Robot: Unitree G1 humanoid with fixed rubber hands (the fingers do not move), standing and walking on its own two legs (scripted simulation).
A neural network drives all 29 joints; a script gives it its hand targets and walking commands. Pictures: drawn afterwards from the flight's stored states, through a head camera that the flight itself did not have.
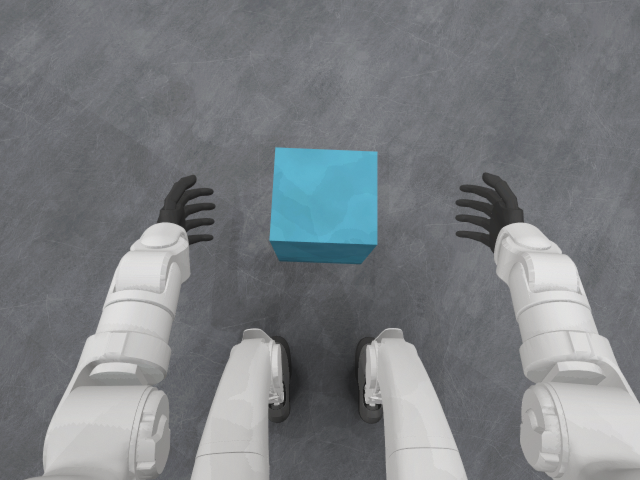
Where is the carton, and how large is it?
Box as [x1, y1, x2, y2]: [269, 147, 376, 263]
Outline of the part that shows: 275,147 269,240 279,260 361,263 376,245 376,152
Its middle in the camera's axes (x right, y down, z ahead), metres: +0.01 -0.06 +0.95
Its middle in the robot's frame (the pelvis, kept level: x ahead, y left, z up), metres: +0.55 -0.01 -0.53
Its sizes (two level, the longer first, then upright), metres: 0.222 0.207 0.266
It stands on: the floor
